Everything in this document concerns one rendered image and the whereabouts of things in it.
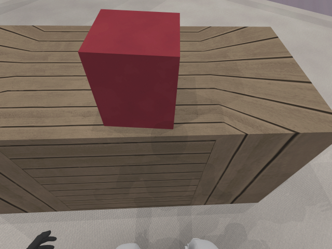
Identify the left robot hand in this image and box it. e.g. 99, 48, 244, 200
27, 230, 57, 249

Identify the pedestal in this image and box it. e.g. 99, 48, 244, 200
0, 25, 332, 214

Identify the carton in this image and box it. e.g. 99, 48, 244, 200
78, 9, 180, 129

